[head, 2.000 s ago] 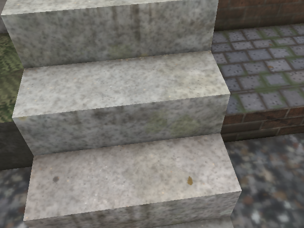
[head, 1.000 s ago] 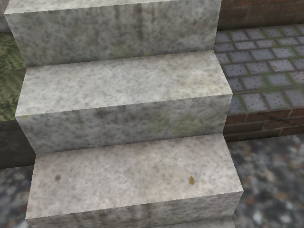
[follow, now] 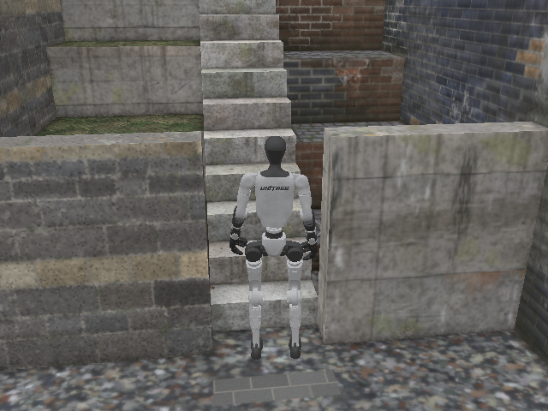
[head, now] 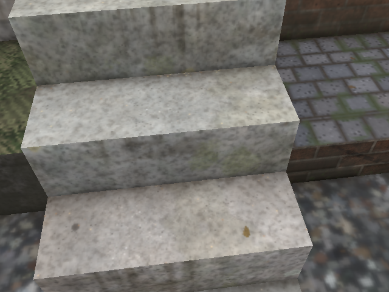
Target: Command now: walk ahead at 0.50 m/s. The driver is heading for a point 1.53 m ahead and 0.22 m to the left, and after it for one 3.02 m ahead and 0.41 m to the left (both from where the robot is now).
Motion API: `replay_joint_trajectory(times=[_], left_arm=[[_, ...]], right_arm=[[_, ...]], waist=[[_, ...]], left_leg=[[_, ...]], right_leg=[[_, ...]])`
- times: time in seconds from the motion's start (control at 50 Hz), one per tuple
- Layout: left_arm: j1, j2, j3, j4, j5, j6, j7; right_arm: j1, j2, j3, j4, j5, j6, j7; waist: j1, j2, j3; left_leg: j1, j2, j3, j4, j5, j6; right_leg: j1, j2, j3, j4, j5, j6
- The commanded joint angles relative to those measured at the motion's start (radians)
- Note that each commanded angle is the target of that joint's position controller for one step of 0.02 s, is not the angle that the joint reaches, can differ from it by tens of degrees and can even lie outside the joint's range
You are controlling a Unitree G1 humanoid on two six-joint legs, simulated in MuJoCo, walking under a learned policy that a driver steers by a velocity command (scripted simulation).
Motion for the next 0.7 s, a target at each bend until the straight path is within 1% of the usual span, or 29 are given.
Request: replay_joint_trajectory(times=[0.02, 0.08, 0.1, 0.12, 0.14, 0.16, 0.22, 0.24, 0.26, 0.28, 0.3, 0.32, 0.34, 0.36, 0.38, 0.4, 0.42, 0.44, 0.48, 0.5, 0.52, 0.54, 0.58, 0.6, 0.62, 0.64, 0.66, 0.68, 0.7], left_arm=[[-0.047, 0.111, 0.025, -0.061, -0.001, -0.009, -0.007], [-0.046, 0.102, 0.024, -0.061, -0.001, -0.009, -0.007], [-0.034, 0.089, 0.018, -0.052, 0.005, -0.015, 0.011], [-0.032, 0.081, 0.015, -0.051, 0.004, -0.017, 0.017], [-0.046, 0.099, 0.020, -0.059, -0.003, -0.011, 0.001], [-0.050, 0.112, 0.025, -0.060, -0.002, -0.009, -0.005], [-0.046, 0.103, 0.025, -0.061, -0.001, -0.009, -0.007], [-0.033, 0.088, 0.019, -0.052, 0.005, -0.015, 0.011], [-0.044, 0.093, 0.021, -0.060, -0.002, -0.011, -0.001], [-0.048, 0.105, 0.024, -0.059, -0.002, -0.009, -0.005], [-0.039, 0.109, 0.027, -0.055, -0.001, -0.009, -0.007], [-0.011, 0.096, 0.022, -0.041, 0.006, -0.015, 0.011], [-0.012, 0.100, 0.025, -0.041, -0.003, -0.010, -0.003], [-0.008, 0.108, 0.028, -0.036, -0.002, -0.008, -0.008], [-0.005, 0.108, 0.030, -0.032, -0.002, -0.006, -0.010], [0.013, 0.093, 0.025, -0.023, 0.005, -0.012, 0.008], [0.005, 0.099, 0.028, -0.022, -0.004, -0.004, -0.005], [0.005, 0.107, 0.032, -0.020, -0.005, -0.001, -0.010], [0.013, 0.107, 0.035, -0.013, -0.005, 0.003, -0.013], [0.031, 0.091, 0.031, -0.005, 0.003, -0.004, 0.006], [0.025, 0.097, 0.034, -0.003, -0.007, 0.003, -0.005], [0.026, 0.105, 0.037, 0.000, -0.008, 0.007, -0.010], [0.036, 0.105, 0.041, 0.007, -0.008, 0.010, -0.013], [0.057, 0.089, 0.037, 0.016, 0.000, 0.004, 0.007], [0.066, 0.081, 0.034, 0.022, -0.001, 0.003, 0.015], [0.055, 0.096, 0.040, 0.021, -0.013, 0.012, -0.001], [0.055, 0.105, 0.044, 0.022, -0.013, 0.017, -0.008], [0.056, 0.103, 0.044, 0.021, -0.010, 0.020, -0.010], [0.072, 0.086, 0.038, 0.028, 0.002, 0.013, 0.010]], right_arm=[[0.008, -0.067, -0.013, -0.053, 0.003, -0.012, 0.006], [0.012, -0.078, -0.017, -0.053, 0.003, -0.011, 0.005], [0.013, -0.104, -0.025, -0.047, -0.006, -0.012, -0.008], [0.008, -0.107, -0.026, -0.048, -0.006, -0.013, -0.013], [0.000, -0.075, -0.015, -0.055, 0.003, -0.012, -0.001], [0.001, -0.062, -0.012, -0.055, 0.003, -0.012, 0.004], [0.013, -0.074, -0.016, -0.052, 0.003, -0.012, 0.005], [0.014, -0.103, -0.025, -0.046, -0.006, -0.012, -0.007], [0.007, -0.084, -0.019, -0.054, 0.003, -0.012, 0.000], [0.005, -0.070, -0.015, -0.055, 0.002, -0.011, 0.003], [0.017, -0.072, -0.016, -0.051, 0.002, -0.011, 0.005], [0.032, -0.103, -0.026, -0.037, -0.006, -0.012, -0.007], [0.040, -0.083, -0.020, -0.038, 0.003, -0.011, 0.001], [0.047, -0.074, -0.019, -0.033, 0.002, -0.010, 0.004], [0.055, -0.074, -0.020, -0.030, 0.001, -0.010, 0.006], [0.057, -0.103, -0.031, -0.022, -0.006, -0.010, -0.006], [0.064, -0.080, -0.024, -0.023, -0.001, -0.008, 0.002], [0.069, -0.071, -0.022, -0.019, -0.001, -0.007, 0.006], [0.083, -0.074, -0.025, -0.012, -0.002, -0.005, 0.008], [0.079, -0.104, -0.037, -0.005, -0.005, -0.006, -0.006], [0.091, -0.082, -0.030, -0.007, -0.001, -0.005, 0.002], [0.096, -0.070, -0.028, -0.001, -0.001, -0.004, 0.005], [0.111, -0.071, -0.030, 0.006, -0.001, -0.002, 0.007], [0.107, -0.102, -0.042, 0.014, -0.002, -0.002, -0.007], [0.111, -0.108, -0.045, 0.016, -0.001, -0.002, -0.014], [0.126, -0.068, -0.033, 0.018, -0.001, 0.000, -0.003], [0.132, -0.054, -0.030, 0.023, -0.002, 0.001, 0.002], [0.136, -0.051, -0.030, 0.023, -0.004, 0.002, 0.004], [0.125, -0.082, -0.040, 0.027, -0.005, 0.002, -0.011]], waist=[[-0.004, 0.016, -0.039], [-0.004, -0.009, -0.050], [0.006, -0.082, -0.068], [0.006, -0.062, -0.055], [-0.003, 0.030, -0.025], [-0.003, 0.025, -0.028], [-0.004, -0.001, -0.050], [0.006, -0.082, -0.068], [-0.004, 0.009, -0.038], [-0.003, 0.010, -0.036], [-0.004, 0.005, -0.040], [0.008, -0.069, -0.063], [-0.005, 0.017, -0.040], [-0.003, 0.010, -0.038], [-0.004, 0.003, -0.038], [0.011, -0.071, -0.047], [-0.006, 0.014, -0.021], [-0.004, 0.010, -0.017], [-0.004, 0.003, -0.016], [0.014, -0.075, -0.024], [-0.005, 0.006, -0.007], [-0.003, 0.010, -0.004], [-0.002, 0.005, -0.005], [0.016, -0.074, -0.011], [0.014, -0.069, -0.005], [-0.005, 0.023, 0.010], [-0.002, 0.028, 0.012], [-0.002, 0.023, 0.000], [0.017, -0.058, -0.005]], left_leg=[[-0.011, 0.123, -0.064, -0.006, 0.319, -0.028], [-0.004, 0.125, -0.065, -0.004, 0.320, -0.026], [0.012, 0.134, -0.080, -0.001, 0.294, -0.017], [0.006, 0.133, -0.077, -0.005, 0.280, -0.016], [-0.018, 0.121, -0.061, -0.013, 0.293, -0.027], [-0.019, 0.123, -0.063, -0.011, 0.305, -0.028], [-0.004, 0.124, -0.064, -0.004, 0.324, -0.026], [0.013, 0.134, -0.080, -0.001, 0.298, -0.016], [-0.009, 0.123, -0.062, -0.008, 0.305, -0.026], [-0.014, 0.123, -0.063, -0.009, 0.307, -0.027], [-0.010, 0.124, -0.061, 0.003, 0.325, -0.027], [0.006, 0.133, -0.072, 0.016, 0.316, -0.018], [-0.006, 0.121, -0.052, 0.021, 0.336, -0.027], [-0.011, 0.121, -0.050, 0.030, 0.336, -0.028], [-0.013, 0.120, -0.049, 0.037, 0.333, -0.028], [-0.017, 0.129, -0.063, 0.040, 0.302, -0.018], [-0.026, 0.116, -0.044, 0.042, 0.305, -0.027], [-0.031, 0.115, -0.045, 0.046, 0.304, -0.029], [-0.033, 0.114, -0.045, 0.055, 0.305, -0.029], [-0.038, 0.128, -0.062, 0.057, 0.286, -0.018], [-0.040, 0.113, -0.043, 0.056, 0.287, -0.028], [-0.043, 0.112, -0.044, 0.058, 0.288, -0.029], [-0.042, 0.112, -0.045, 0.064, 0.292, -0.030], [-0.048, 0.128, -0.063, 0.067, 0.279, -0.018], [-0.054, 0.127, -0.061, 0.066, 0.261, -0.018], [-0.054, 0.110, -0.043, 0.062, 0.258, -0.030], [-0.055, 0.109, -0.044, 0.064, 0.264, -0.032], [-0.051, 0.105, -0.043, 0.060, 0.231, -0.032], [-0.059, 0.114, -0.059, 0.052, 0.172, -0.018]], right_leg=[[0.028, -0.109, 0.072, -0.012, 0.210, -0.019], [0.030, -0.107, 0.070, -0.012, 0.209, -0.017], [0.040, -0.100, 0.060, -0.004, 0.186, -0.017], [0.031, -0.101, 0.064, -0.008, 0.176, -0.016], [0.017, -0.109, 0.078, -0.020, 0.191, -0.015], [0.024, -0.111, 0.075, -0.016, 0.200, -0.018], [0.030, -0.108, 0.070, -0.012, 0.209, -0.017], [0.040, -0.100, 0.059, -0.004, 0.187, -0.018], [0.022, -0.107, 0.074, -0.016, 0.199, -0.015], [0.026, -0.109, 0.072, -0.016, 0.199, -0.016], [0.029, -0.109, 0.068, -0.004, 0.215, -0.017], [0.044, -0.100, 0.055, 0.016, 0.204, -0.018], [0.022, -0.105, 0.065, 0.016, 0.218, -0.015], [0.021, -0.105, 0.060, 0.024, 0.214, -0.015], [0.018, -0.103, 0.057, 0.033, 0.213, -0.015], [0.033, -0.097, 0.049, 0.042, 0.194, -0.017], [0.006, -0.101, 0.059, 0.040, 0.198, -0.013], [0.004, -0.101, 0.057, 0.044, 0.192, -0.014], [0.001, -0.099, 0.053, 0.054, 0.191, -0.015], [0.018, -0.096, 0.050, 0.060, 0.182, -0.017], [-0.005, -0.100, 0.059, 0.059, 0.189, -0.013], [-0.007, -0.100, 0.057, 0.060, 0.183, -0.015], [-0.007, -0.098, 0.055, 0.067, 0.183, -0.015], [0.011, -0.097, 0.052, 0.071, 0.179, -0.017], [0.010, -0.100, 0.058, 0.073, 0.182, -0.016], [-0.014, -0.102, 0.065, 0.069, 0.180, -0.014], [-0.016, -0.101, 0.062, 0.070, 0.174, -0.016], [-0.013, -0.096, 0.056, 0.066, 0.142, -0.018], [0.005, -0.090, 0.050, 0.057, 0.103, -0.019]])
